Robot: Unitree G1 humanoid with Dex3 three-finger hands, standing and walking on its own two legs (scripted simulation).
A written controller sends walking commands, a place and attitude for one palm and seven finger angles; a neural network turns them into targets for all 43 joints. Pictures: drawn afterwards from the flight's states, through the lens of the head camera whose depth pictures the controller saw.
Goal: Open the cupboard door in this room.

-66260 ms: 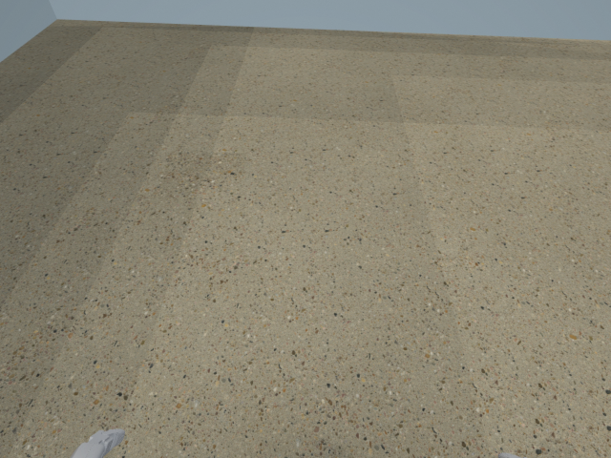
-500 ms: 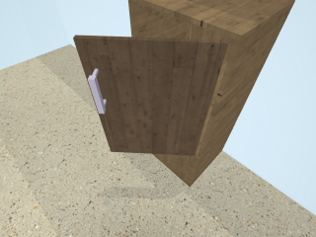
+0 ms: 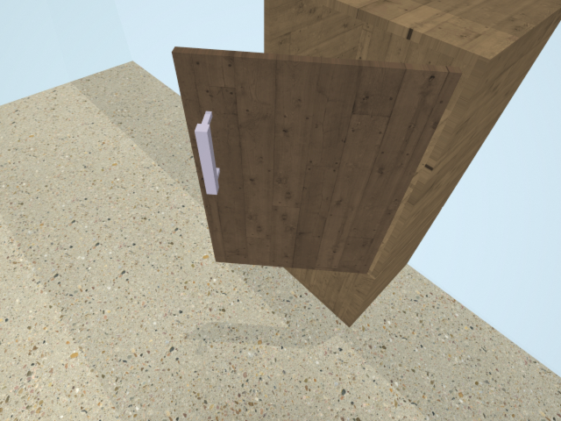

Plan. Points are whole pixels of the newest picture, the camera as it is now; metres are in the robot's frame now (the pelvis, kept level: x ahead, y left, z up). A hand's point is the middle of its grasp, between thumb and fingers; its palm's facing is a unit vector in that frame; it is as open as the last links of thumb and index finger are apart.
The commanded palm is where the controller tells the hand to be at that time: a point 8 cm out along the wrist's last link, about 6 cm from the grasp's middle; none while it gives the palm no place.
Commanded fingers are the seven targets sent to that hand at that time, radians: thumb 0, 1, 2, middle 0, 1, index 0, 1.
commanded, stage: come to a stop and stand still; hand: left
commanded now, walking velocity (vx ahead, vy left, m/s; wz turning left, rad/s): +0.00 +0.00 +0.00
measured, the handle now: (210, 154) +0.52 +0.17 +0.06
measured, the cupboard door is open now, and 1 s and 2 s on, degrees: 42 42 42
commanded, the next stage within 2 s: look again from close up in 0.12 s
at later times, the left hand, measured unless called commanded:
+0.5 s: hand out of the picture -0.02 +0.18 -0.18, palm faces +0.02 -0.98 -0.20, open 7.4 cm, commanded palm none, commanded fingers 0.00 0.90 0.90 -0.20 -0.30 -0.20 -0.30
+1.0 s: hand (142, 399) +0.14 +0.18 +0.00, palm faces +0.28 -0.95 -0.12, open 7.5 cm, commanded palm +0.07 +0.23 -0.05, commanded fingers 0.00 0.62 0.78 -0.22 -0.48 -0.22 -0.48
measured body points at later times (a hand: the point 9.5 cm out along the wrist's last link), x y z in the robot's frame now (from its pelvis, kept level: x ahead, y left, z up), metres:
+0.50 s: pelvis -0.03 +0.01 +0.00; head -0.03 +0.01 +0.45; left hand -0.02 +0.23 -0.16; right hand -0.01 -0.21 -0.16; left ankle +0.00 +0.07 -0.74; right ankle -0.01 -0.13 -0.74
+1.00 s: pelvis -0.05 -0.01 -0.02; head -0.07 -0.03 +0.43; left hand +0.12 +0.23 +0.02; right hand +0.07 -0.25 -0.12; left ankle +0.00 +0.07 -0.73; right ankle -0.01 -0.13 -0.74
